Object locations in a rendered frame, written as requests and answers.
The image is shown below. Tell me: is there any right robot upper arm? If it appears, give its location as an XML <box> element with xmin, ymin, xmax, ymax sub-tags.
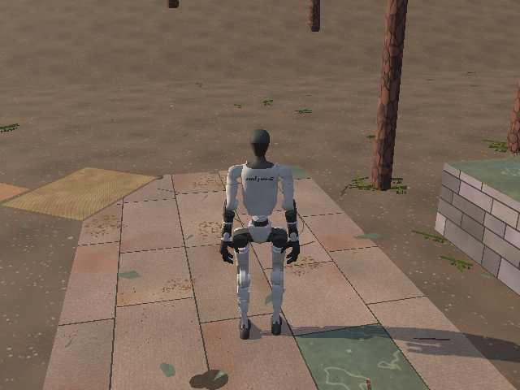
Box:
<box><xmin>276</xmin><ymin>164</ymin><xmax>294</xmax><ymax>210</ymax></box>

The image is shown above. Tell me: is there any robot right shin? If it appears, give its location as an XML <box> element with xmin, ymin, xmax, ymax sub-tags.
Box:
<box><xmin>271</xmin><ymin>271</ymin><xmax>284</xmax><ymax>324</ymax></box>

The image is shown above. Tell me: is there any right robot forearm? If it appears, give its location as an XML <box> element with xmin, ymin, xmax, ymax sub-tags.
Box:
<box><xmin>285</xmin><ymin>199</ymin><xmax>299</xmax><ymax>241</ymax></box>

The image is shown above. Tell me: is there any left robot hand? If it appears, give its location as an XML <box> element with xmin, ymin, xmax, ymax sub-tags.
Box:
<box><xmin>219</xmin><ymin>240</ymin><xmax>239</xmax><ymax>264</ymax></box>

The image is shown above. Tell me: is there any left robot upper arm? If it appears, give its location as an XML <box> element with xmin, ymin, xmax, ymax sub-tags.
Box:
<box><xmin>226</xmin><ymin>164</ymin><xmax>243</xmax><ymax>210</ymax></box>

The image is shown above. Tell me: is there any left robot forearm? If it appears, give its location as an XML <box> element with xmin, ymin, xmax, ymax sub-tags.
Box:
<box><xmin>221</xmin><ymin>199</ymin><xmax>235</xmax><ymax>241</ymax></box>

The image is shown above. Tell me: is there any robot left foot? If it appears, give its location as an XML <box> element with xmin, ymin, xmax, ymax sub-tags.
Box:
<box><xmin>239</xmin><ymin>319</ymin><xmax>251</xmax><ymax>340</ymax></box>

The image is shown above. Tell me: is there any right robot hand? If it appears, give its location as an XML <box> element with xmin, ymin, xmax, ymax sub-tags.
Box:
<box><xmin>281</xmin><ymin>240</ymin><xmax>300</xmax><ymax>264</ymax></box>

